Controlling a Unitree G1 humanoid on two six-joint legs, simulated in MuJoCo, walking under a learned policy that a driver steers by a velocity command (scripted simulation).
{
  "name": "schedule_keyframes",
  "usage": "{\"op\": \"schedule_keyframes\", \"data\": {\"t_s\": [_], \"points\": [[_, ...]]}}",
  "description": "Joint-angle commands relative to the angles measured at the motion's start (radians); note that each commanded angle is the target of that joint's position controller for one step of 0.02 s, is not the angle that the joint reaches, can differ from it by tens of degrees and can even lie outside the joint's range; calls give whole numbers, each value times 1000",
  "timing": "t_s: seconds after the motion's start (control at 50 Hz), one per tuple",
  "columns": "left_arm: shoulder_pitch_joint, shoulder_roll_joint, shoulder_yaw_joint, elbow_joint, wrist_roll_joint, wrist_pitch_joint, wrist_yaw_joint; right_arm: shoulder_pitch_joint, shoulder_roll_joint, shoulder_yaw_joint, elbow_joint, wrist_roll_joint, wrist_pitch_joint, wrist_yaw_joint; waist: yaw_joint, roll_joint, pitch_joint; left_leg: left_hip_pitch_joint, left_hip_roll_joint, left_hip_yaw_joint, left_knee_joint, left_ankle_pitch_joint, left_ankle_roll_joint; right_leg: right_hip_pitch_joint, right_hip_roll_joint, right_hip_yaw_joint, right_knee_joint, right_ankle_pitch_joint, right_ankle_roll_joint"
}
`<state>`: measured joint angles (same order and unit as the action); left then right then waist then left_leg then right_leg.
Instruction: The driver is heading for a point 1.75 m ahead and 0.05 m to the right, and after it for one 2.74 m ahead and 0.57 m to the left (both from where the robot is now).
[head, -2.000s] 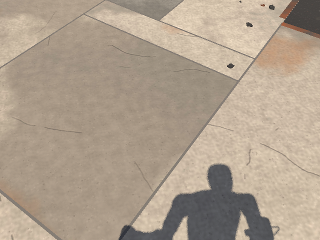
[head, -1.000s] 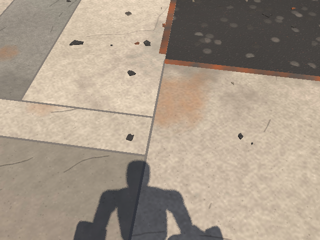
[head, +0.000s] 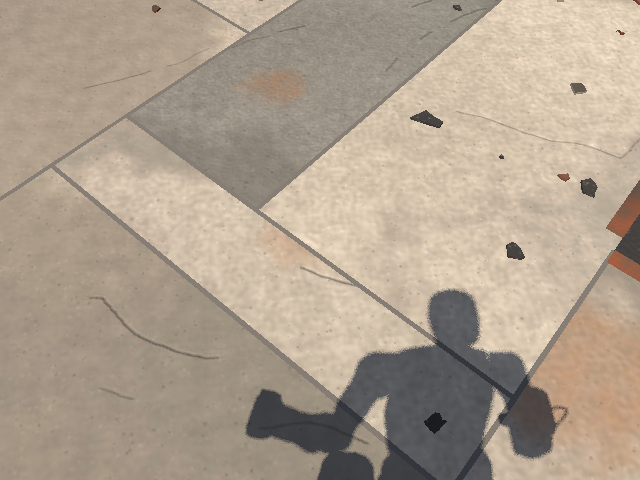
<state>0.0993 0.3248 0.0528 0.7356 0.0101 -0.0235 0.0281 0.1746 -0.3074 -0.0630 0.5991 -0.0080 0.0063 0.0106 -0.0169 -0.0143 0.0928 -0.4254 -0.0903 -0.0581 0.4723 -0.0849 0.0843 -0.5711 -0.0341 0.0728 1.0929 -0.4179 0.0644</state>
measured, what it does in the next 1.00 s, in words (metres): steps on the spot: right foot, then left foot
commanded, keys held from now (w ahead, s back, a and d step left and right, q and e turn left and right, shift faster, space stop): q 0.20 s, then no key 0.46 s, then e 0.34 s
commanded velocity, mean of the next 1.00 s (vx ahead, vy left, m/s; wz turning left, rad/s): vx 0.02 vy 0.00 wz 0.16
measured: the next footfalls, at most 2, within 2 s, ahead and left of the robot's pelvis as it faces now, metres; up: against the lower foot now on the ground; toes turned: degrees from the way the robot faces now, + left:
right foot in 0.26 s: +0.14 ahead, -0.16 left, +0.00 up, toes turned +15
left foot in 0.60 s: +0.04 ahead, +0.09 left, +0.00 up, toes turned +9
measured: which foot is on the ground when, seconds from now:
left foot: down 0.00-0.26, up 0.28-0.58, down 0.60-1.00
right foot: up 0.00-0.24, down 0.26-0.80, up 0.82-1.00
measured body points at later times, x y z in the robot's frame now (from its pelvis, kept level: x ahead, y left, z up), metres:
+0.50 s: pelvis +0.06 -0.05 +0.01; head +0.09 -0.07 +0.46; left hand +0.13 +0.24 -0.09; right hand +0.27 -0.29 -0.10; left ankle +0.00 +0.09 -0.69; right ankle +0.10 -0.17 -0.73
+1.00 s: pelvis +0.05 -0.05 +0.00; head +0.08 -0.06 +0.44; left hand +0.14 +0.26 -0.11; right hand +0.22 -0.31 -0.12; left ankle +0.00 +0.09 -0.73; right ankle +0.07 -0.15 -0.72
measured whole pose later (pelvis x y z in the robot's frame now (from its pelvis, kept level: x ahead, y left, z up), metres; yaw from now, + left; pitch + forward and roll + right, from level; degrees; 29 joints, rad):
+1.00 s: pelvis +0.05 -0.05 +0.00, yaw +5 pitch +0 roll +1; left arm 0.20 0.32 0.07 0.79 -0.02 0.03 -0.02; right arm 0.18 -0.28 -0.06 0.71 0.01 0.03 -0.05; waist 0.01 0.01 0.05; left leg -0.20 0.04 0.06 0.57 -0.35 -0.02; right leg -0.36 -0.02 -0.04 0.76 -0.41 0.02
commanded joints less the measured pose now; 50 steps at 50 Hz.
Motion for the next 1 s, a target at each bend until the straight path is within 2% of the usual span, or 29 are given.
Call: {"op": "schedule_keyframes", "data": {"t_s": [0.02,0.06,0.12,0.2,0.24,0.26,0.28,0.3,0.32,0.34,0.36,0.38,0.44,0.48,0.52,0.54,0.56,0.58,0.6,0.62,0.64,0.66,0.72,0.76,0.82,0.86,0.9,0.96,1.0], "points": [[106,78,21,-24,4,8,12,-14,-175,-56,-70,5,-6,-26,37,93,-254,156,249,-282,-134,245,180,55,11,16,-90,63,23],[73,72,18,-33,0,14,10,-23,-174,-57,-73,12,7,-37,28,108,-247,140,228,-303,-141,78,159,65,21,28,-163,112,28],[30,70,17,-48,-6,13,4,-25,-170,-57,-74,10,21,-42,12,144,-211,112,207,-349,-152,-103,138,99,40,37,-273,137,25],[21,79,23,-59,-13,-9,-10,-7,-164,-58,-70,14,32,-36,0,180,-204,169,211,-434,-103,-39,125,169,64,38,-438,101,-1],[87,79,29,-38,-12,-19,-20,-26,-143,-49,-71,25,40,-39,39,175,-213,170,184,-420,-36,11,85,292,49,10,-650,232,-33],[99,117,39,-39,2,-19,-19,13,-110,-38,-63,25,40,-40,28,114,-218,116,136,-374,37,-90,35,386,-51,77,-728,307,-70],[43,208,55,-59,24,-9,-13,82,-68,-26,-66,16,36,-36,-49,-148,-195,-23,-9,-193,213,-366,-34,444,-250,296,-765,469,-184],[60,176,53,-56,46,-5,-15,35,-136,-44,-77,10,25,-38,2,-259,-162,-116,-55,-104,425,-549,-87,393,-350,445,-801,552,-324],[42,139,42,-69,32,-8,-14,44,-189,-64,-60,7,21,-38,4,-176,-158,-125,-23,-133,577,-520,-112,388,-341,411,-783,557,-342],[13,112,35,-71,16,-7,-13,56,-185,-68,-34,13,27,-40,-7,-122,-147,-128,-18,-133,637,-469,-130,390,-280,320,-759,555,-303],[-2,95,30,-73,0,-6,-12,65,-159,-63,-17,12,38,-46,-10,-105,-141,-138,-14,-132,669,-431,-148,409,-236,260,-742,547,-270],[-3,81,23,-68,-9,-5,-11,65,-130,-55,-10,11,45,-47,-5,-105,-137,-138,-11,-134,689,-404,-163,419,-222,230,-733,585,-267],[5,59,14,-53,-2,7,-12,25,-61,-27,-17,19,46,-42,7,-146,-149,-58,22,-60,500,-366,-185,445,-159,130,-725,613,-256],[16,76,18,-44,-3,17,-13,-11,-31,-10,-25,15,44,-36,32,-188,-164,45,61,-3,310,-375,-188,449,-150,112,-716,607,-256],[54,106,26,-29,-8,25,-15,-18,-50,-14,-17,23,42,-32,53,-206,-168,111,64,27,161,-330,-180,462,-167,141,-705,601,-268],[50,108,24,-25,-14,27,-16,6,-54,-17,-1,23,41,-30,39,-196,-164,162,62,38,46,-248,-167,451,-163,142,-692,591,-260],[53,99,19,-17,-23,26,-17,34,-53,-16,19,19,39,-29,20,-178,-153,233,57,49,-105,-124,-146,425,-152,135,-683,574,-240],[91,88,14,-2,-24,16,-19,33,-73,-17,22,10,38,-30,26,-145,-154,316,82,7,-163,-24,-117,377,-142,135,-687,527,-196],[105,70,5,-1,-4,1,-25,42,-121,-23,14,1,38,-38,40,-54,-189,418,172,-81,-121,152,-83,311,-113,98,-652,439,-136],[132,30,-5,-1,10,-15,-32,19,-162,-31,28,-9,40,-39,89,124,-195,367,216,-118,-53,150,-20,303,-22,-4,-652,272,-73],[75,42,-7,7,20,-17,-31,-3,-88,-16,22,-12,33,-28,48,117,-186,283,206,-118,-68,21,5,368,-11,-23,-650,231,-31],[39,55,-3,9,17,-16,-31,-7,-54,-5,29,-19,26,-22,34,95,-155,256,184,-107,-79,-54,-11,372,-5,-27,-645,249,-18],[33,55,-2,27,-5,2,-23,15,-67,-6,54,-20,5,-27,22,104,-92,240,154,-64,-79,-78,-54,324,-6,-7,-633,304,-38],[17,76,6,20,-15,8,-18,38,-104,-19,59,-12,6,-40,11,115,-70,248,178,-76,-84,-73,-37,264,15,-11,-583,292,-44],[33,75,15,12,-23,19,-16,47,-134,-35,58,-5,16,-57,11,167,-57,247,282,-142,-119,-41,37,186,32,-36,-466,195,-34],[49,70,22,5,-24,27,-21,19,-129,-36,42,-5,16,-66,11,200,-65,235,364,-186,-122,49,99,149,23,-54,-319,17,-35],[40,63,28,-11,-28,36,-30,1,-127,-37,36,-4,9,-70,4,178,-64,261,433,-204,-111,215,149,78,-7,-48,-181,-144,-38],[69,53,25,-14,-32,45,-45,-54,-148,-48,37,15,11,-70,20,137,-99,280,407,-106,-57,332,119,142,-19,-85,-277,-57,-41],[128,61,33,-1,-33,46,-58,-81,-146,-49,42,31,23,-70,52,136,-133,256,360,-21,29,295,67,274,26,-144,-470,130,-59]]}}
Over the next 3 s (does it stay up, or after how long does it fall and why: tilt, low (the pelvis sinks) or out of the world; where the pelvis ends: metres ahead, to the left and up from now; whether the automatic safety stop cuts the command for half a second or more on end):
stays up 0.46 0.00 0.01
